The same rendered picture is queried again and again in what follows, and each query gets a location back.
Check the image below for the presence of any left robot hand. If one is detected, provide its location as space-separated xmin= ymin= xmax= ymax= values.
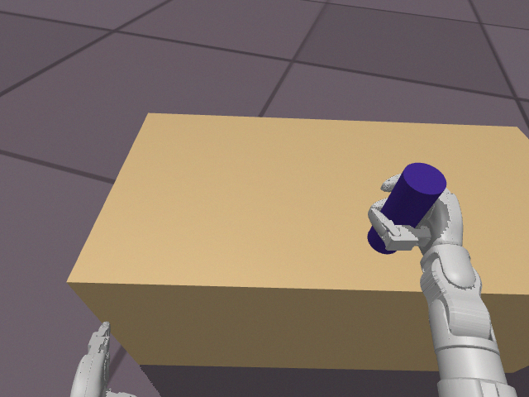
xmin=70 ymin=322 xmax=136 ymax=397

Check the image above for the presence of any right robot arm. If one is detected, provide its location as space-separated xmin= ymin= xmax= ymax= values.
xmin=420 ymin=244 xmax=517 ymax=397

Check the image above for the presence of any right robot hand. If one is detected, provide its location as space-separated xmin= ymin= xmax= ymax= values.
xmin=368 ymin=173 xmax=463 ymax=256

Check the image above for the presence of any can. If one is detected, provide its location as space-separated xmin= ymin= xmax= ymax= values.
xmin=368 ymin=163 xmax=446 ymax=254

